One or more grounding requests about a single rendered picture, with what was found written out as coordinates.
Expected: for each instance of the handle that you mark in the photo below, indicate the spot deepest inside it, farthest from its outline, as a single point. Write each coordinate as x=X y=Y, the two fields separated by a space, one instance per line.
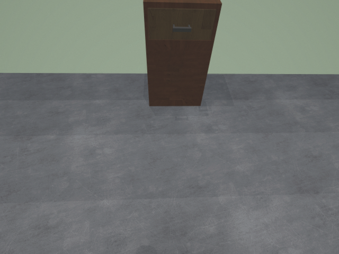
x=181 y=29

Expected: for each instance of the cabinet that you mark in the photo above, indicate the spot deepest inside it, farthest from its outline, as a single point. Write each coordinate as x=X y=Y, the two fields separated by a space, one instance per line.
x=177 y=69

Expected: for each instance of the drawer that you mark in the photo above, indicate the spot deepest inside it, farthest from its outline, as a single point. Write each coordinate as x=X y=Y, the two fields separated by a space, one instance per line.
x=161 y=22

